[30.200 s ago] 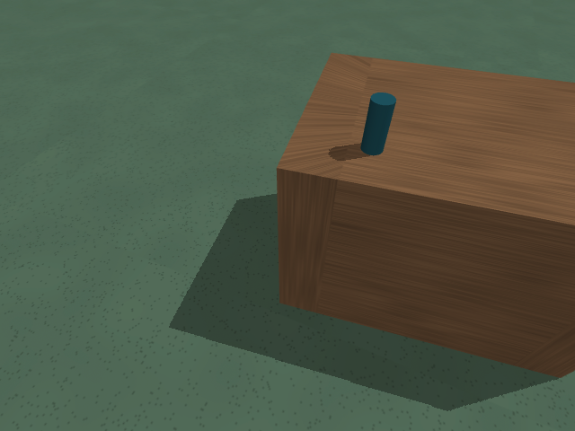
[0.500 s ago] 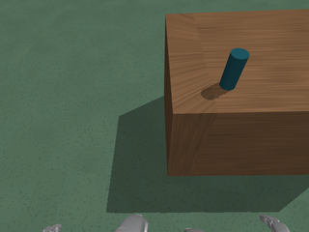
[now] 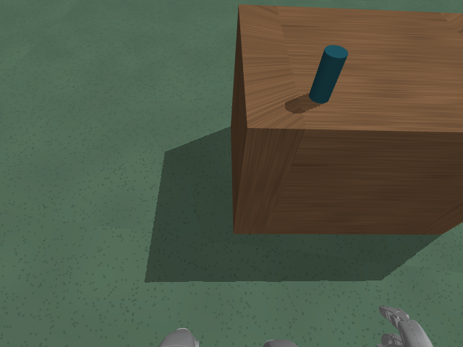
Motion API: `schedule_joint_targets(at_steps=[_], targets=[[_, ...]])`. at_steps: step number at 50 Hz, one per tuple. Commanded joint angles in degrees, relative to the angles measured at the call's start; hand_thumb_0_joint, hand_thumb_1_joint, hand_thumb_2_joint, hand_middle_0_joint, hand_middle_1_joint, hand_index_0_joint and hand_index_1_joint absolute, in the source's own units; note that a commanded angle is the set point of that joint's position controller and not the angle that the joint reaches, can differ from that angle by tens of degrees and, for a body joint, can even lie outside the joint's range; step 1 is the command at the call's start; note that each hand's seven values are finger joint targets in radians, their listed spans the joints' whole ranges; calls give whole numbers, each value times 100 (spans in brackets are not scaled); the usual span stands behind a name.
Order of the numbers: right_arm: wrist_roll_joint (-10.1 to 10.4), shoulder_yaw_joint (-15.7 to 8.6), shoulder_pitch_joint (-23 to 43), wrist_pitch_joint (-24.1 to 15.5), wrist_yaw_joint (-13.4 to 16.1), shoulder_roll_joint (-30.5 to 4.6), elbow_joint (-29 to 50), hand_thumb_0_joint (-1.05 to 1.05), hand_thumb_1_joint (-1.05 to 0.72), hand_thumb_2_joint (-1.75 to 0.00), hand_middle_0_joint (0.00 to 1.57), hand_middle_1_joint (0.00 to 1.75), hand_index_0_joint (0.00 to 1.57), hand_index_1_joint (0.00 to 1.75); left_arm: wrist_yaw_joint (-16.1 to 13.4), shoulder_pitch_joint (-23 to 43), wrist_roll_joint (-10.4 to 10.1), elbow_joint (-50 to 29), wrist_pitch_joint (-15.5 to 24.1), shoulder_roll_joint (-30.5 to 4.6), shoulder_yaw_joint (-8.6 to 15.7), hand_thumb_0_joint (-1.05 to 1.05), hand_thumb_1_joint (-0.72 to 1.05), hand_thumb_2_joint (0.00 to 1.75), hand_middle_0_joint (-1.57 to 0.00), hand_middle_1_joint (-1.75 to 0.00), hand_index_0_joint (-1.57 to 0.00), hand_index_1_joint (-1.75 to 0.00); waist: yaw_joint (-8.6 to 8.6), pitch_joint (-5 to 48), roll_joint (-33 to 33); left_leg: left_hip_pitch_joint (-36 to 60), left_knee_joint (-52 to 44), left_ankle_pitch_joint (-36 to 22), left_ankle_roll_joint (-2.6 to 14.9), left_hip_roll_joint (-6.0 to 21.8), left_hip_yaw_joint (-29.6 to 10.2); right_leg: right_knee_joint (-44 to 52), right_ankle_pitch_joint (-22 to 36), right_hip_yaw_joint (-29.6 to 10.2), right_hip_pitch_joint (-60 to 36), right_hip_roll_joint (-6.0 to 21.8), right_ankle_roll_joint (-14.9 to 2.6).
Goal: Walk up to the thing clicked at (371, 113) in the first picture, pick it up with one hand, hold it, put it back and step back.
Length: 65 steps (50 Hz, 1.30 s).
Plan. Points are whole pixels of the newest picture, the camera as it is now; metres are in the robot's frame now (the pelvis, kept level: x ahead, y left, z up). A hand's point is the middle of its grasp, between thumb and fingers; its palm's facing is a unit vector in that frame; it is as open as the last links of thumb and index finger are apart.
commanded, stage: step back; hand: right
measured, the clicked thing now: (327, 75) +0.77 -0.24 +0.01
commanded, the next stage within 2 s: stand in 1.98 s
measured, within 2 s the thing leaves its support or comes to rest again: neither
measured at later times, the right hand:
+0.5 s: hand out of the picture -0.06 -0.28 -0.15, palm faces -0.14 +0.91 -0.39, open 7.4 cm
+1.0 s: hand out of the picture -0.20 -0.33 -0.16, palm faces -0.14 +0.91 -0.39, open 7.4 cm
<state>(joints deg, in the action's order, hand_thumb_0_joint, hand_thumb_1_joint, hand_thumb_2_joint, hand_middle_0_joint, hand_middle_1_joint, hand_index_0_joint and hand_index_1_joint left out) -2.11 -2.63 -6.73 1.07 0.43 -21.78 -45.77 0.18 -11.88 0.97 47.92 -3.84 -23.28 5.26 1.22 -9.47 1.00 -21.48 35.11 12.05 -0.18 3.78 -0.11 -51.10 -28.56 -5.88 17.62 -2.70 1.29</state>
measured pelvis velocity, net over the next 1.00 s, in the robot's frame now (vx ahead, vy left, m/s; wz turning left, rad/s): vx -0.31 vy -0.06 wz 0.09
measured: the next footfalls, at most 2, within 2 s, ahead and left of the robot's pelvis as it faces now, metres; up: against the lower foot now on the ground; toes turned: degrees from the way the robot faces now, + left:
right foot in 0.06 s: -0.01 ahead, -0.14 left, +0.00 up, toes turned +2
left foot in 0.40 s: -0.11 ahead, +0.09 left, +0.00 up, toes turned +3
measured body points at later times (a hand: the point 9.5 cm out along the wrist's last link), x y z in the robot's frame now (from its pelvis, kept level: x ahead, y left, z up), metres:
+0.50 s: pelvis -0.16 -0.02 +0.00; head -0.09 -0.01 +0.44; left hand -0.04 +0.30 -0.12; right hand -0.05 -0.33 -0.12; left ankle -0.15 +0.09 -0.73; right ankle -0.11 -0.15 -0.68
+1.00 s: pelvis -0.31 -0.06 +0.00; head -0.26 -0.07 +0.44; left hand -0.26 +0.27 -0.11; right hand -0.19 -0.38 -0.13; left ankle -0.35 +0.07 -0.69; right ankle -0.26 -0.19 -0.73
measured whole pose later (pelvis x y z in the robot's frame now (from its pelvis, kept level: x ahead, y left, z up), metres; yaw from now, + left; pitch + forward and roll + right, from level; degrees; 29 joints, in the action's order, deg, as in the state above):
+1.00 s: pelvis -0.31 -0.06 +0.00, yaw +5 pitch -1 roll +1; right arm -1.5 -3.4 -9.9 3.6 0.4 -23.6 -50.8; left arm -1.2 -9.9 2.7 49.0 -1.3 -21.6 3.4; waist 1.5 -8.2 -1.6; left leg -20.8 52.7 30.4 -1.0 -2.1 -4.2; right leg -38.3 -16.7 1.1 20.3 2.4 -0.3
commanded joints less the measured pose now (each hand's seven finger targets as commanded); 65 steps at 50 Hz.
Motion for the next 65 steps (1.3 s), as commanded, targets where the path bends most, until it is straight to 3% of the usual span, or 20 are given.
schedule_joint_targets(at_steps=[1,3,4,5,8,13,19,22,25,35,37,38,39,42,47,51,55,58,63,65], targets=[[82,-461,45,62,100,-1685,400,0,-90,-90,20,30,20,30,-34,-741,33,-114,241,-789,243,0,90,90,-20,-30,-20,-30,60,1516,-1281,986,-384,-1218,1011,795,-939,2566,1120,729,-750,70,-174],[174,-324,46,92,69,-1261,510,0,-90,-90,20,30,20,30,-44,-768,192,-113,295,-1328,390,0,90,90,-20,-30,-20,-30,77,1113,-127,-643,480,306,381,-17,-787,2948,965,-837,-1125,943,-541],[230,-317,380,80,149,-1069,623,0,-90,-90,20,30,20,30,-38,-343,147,-324,251,-2010,521,0,90,90,-20,-30,-20,-30,303,830,1553,-884,1960,2112,50,-975,-348,3512,1051,-2340,51,2268,-1502],[198,-418,363,94,202,-1300,564,0,-90,-90,20,30,20,30,-66,17,182,-532,287,-2127,522,0,90,90,-20,-30,-20,-30,243,447,1456,-745,3002,2404,-26,-712,-972,3623,1469,-2875,826,2767,-1923],[249,-355,-373,46,191,-1223,159,0,-90,-90,20,30,20,30,-127,877,152,-668,315,-1302,315,0,90,90,-20,-30,-20,-30,-348,563,691,-700,3343,1605,49,-1002,-951,2658,2986,-677,275,1590,-1220],[143,-276,-184,-27,178,-1090,231,0,-90,-90,20,30,20,30,-228,105,172,-684,273,-1180,285,0,90,90,-20,-30,-20,-30,224,969,901,-942,2103,1857,-98,-787,-536,2203,4079,-693,-1285,1695,-1387],[56,-384,-973,-106,132,-1126,-95,0,-90,-90,20,30,20,30,-194,475,-5,-843,123,-1130,167,0,90,90,-20,-30,-20,-30,-139,1462,687,871,-1243,-283,168,-468,-32,1145,3548,-368,-796,1414,-832],[21,-610,-516,-110,75,-2284,142,0,-90,-90,20,30,20,30,-249,813,21,-879,91,-1074,229,0,90,90,-20,-30,-20,-30,-396,1308,-1254,415,-1542,-2116,1955,2129,-3328,-1440,-1099,-151,585,-93,-210],[2,-388,110,-111,163,-1593,141,0,-90,-90,20,30,20,30,-200,335,-91,-550,50,-981,215,0,90,90,-20,-30,-20,-30,112,1023,-492,601,-1058,-2326,1411,1224,-1573,-2239,-274,-589,915,-219,-281],[124,-362,95,154,71,-1549,176,0,-90,-90,20,30,20,30,-145,-390,63,3,309,-813,142,0,90,90,-20,-30,-20,-30,76,1627,-1158,1129,23,-1853,909,703,-832,2896,1466,791,-770,56,-182],[201,-187,132,137,56,-939,367,0,-90,-90,20,30,20,30,-156,-351,186,-40,360,-1697,385,0,90,90,-20,-30,-20,-30,76,1201,751,-1140,1213,854,214,-564,-539,2957,1884,-1497,-1269,1565,-745],[170,-288,368,164,177,-1057,409,0,-90,-90,20,30,20,30,-164,7,187,-233,330,-2233,467,0,90,90,-20,-30,-20,-30,407,941,1562,-963,2528,2488,24,-832,-752,3326,2223,-2688,109,2800,-1842],[181,-365,393,187,184,-1252,332,0,-90,-90,20,30,20,30,-183,173,149,-332,361,-1992,403,0,90,90,-20,-30,-20,-30,255,633,1016,-703,3279,2409,-2,-685,-1283,3419,2263,-2596,734,2845,-1916],[211,-323,-176,181,151,-1205,58,0,-90,-90,20,30,20,30,-244,899,179,-468,386,-1417,245,0,90,90,-20,-30,-20,-30,-210,634,470,-557,3766,1701,-62,-922,-1006,2478,3497,-693,412,1790,-1394],[64,-294,54,82,70,-1089,118,0,-90,-90,20,30,20,30,-265,90,211,-300,405,-1400,274,0,90,90,-20,-30,-20,-30,296,1068,866,-787,1647,1903,-122,-516,-445,2351,2417,-812,-1237,1772,-1319],[18,-359,-519,-39,22,-1030,-303,0,-90,-90,20,30,20,30,-198,299,81,-249,322,-1451,238,0,90,90,-20,-30,-20,-30,-18,1323,1062,802,-1012,1035,86,-564,188,1970,2000,-605,-724,1644,-1091],[-20,-527,32,-149,-35,-1987,-312,0,-90,-90,20,30,20,30,-173,711,68,-98,324,-1310,180,0,90,90,-20,-30,-20,-30,-234,643,-1019,-259,-2332,3048,1536,1765,-3193,-376,-735,92,522,505,-235],[-45,-310,370,-263,15,-1407,-377,0,-90,-90,20,30,20,30,-7,271,-54,222,354,-1025,114,0,90,90,-20,-30,-20,-30,106,443,-760,-55,-1841,2024,952,874,-1600,117,308,189,255,464,-268],[-21,-334,262,-135,-73,-1304,-490,0,-90,-90,20,30,20,30,5,34,79,546,520,-836,114,0,90,90,-20,-30,-20,-30,82,526,-913,-56,-1474,2161,672,591,-1146,2701,745,828,-1032,136,-292],[69,-215,240,-136,-83,-889,-421,0,-90,-90,20,30,20,30,-68,-172,166,628,605,-1214,206,0,90,90,-20,-30,-20,-30,217,636,139,-919,-386,1996,194,-59,-659,3177,-27,-758,-1616,854,-654]])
